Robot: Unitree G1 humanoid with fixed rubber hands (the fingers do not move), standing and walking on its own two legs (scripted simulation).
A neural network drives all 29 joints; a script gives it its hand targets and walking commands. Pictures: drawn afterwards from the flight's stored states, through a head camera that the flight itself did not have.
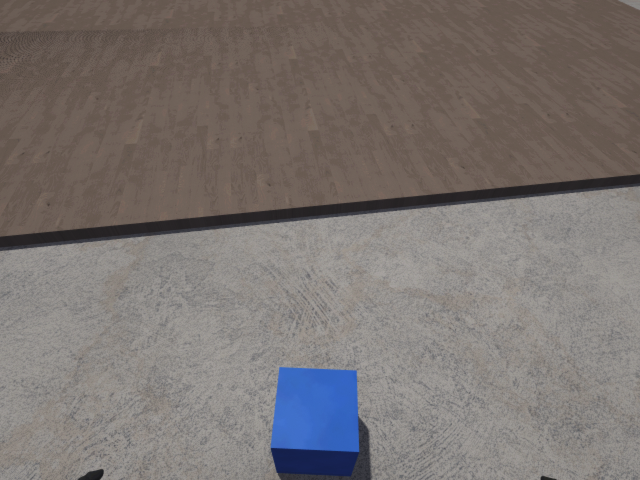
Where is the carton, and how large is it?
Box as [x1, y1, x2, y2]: [271, 367, 358, 475]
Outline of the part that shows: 279,367 271,439 271,451 277,472 350,475 358,453 356,370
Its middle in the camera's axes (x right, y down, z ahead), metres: +0.00 +0.51 +1.07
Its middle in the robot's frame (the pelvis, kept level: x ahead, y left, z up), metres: +0.41 +0.01 -0.66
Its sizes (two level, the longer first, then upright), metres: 0.210 0.200 0.250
